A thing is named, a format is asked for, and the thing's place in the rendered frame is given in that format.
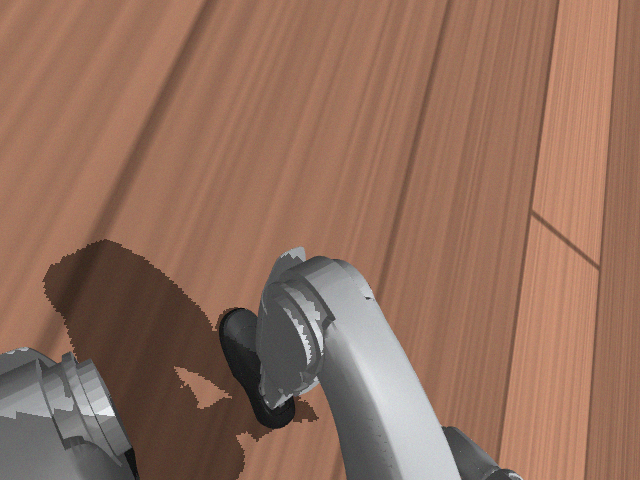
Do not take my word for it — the right robot foot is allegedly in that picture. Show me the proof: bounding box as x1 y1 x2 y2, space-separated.
219 308 295 429

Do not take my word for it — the left robot foot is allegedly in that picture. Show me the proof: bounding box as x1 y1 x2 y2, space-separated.
124 447 140 480

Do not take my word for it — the right robot hand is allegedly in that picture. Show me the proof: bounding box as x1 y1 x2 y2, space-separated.
440 424 502 480

